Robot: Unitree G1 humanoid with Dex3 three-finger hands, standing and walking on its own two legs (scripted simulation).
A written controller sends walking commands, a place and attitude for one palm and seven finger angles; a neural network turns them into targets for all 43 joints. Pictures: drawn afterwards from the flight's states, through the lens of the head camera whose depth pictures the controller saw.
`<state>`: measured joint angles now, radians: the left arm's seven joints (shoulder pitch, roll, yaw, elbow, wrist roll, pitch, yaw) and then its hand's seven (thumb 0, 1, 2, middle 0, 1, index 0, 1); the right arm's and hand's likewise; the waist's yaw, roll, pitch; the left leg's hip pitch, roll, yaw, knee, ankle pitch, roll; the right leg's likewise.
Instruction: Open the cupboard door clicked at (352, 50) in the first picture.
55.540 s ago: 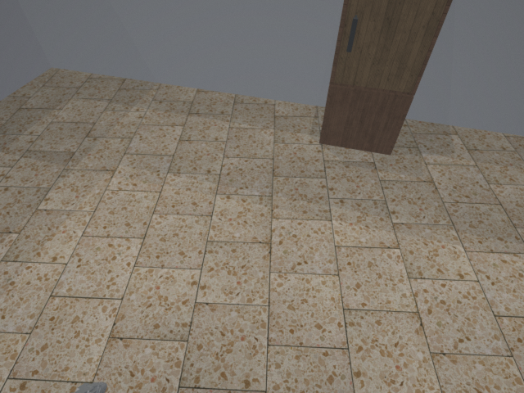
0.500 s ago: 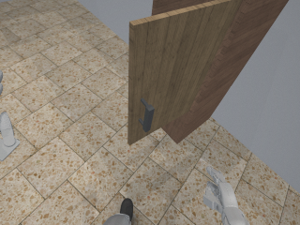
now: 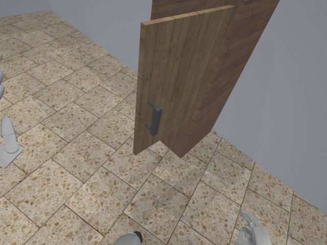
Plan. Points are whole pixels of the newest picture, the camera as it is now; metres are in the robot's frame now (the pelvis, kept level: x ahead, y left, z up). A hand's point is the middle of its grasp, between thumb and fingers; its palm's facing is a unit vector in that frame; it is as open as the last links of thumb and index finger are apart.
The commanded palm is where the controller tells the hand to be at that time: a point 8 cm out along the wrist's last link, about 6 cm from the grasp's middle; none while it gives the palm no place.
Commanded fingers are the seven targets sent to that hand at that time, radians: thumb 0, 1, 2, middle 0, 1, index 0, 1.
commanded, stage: stop stepping back and stand still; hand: left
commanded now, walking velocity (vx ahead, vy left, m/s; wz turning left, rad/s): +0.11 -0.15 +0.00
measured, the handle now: (152, 118) +0.55 +0.06 -0.07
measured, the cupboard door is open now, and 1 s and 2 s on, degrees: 85 85 85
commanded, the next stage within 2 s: let the arm hang, fingers relaxed in 1.04 s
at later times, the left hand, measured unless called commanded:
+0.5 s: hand out of the picture +0.10 +0.29 +0.19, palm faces +0.44 -0.78 -0.44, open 7.4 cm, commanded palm +0.04 +0.33 +0.20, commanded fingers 0.00 0.90 0.90 -0.20 -0.30 -0.20 -0.30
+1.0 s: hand out of the picture +0.12 +0.29 +0.18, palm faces +0.44 -0.72 -0.53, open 7.4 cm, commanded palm +0.06 +0.33 +0.20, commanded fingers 0.00 0.90 0.90 -0.20 -0.30 -0.20 -0.30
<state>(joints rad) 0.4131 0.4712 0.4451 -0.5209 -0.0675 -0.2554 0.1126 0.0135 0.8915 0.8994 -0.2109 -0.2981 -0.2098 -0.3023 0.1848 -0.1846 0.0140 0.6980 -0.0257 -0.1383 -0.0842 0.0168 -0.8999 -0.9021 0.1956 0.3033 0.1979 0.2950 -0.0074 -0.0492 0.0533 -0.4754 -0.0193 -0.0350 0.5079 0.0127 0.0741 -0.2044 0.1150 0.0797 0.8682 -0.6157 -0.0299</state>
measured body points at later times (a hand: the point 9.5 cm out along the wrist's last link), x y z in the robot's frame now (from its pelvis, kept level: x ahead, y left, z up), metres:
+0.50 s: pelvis -0.09 +0.03 +0.02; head -0.09 +0.05 +0.47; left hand +0.07 +0.33 +0.21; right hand +0.06 -0.18 -0.07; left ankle -0.04 +0.15 -0.72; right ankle -0.10 -0.06 -0.69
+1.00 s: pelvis -0.06 +0.02 +0.02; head -0.04 +0.01 +0.46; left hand +0.10 +0.33 +0.21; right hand +0.13 -0.21 -0.07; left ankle -0.05 +0.15 -0.72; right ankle -0.10 -0.06 -0.72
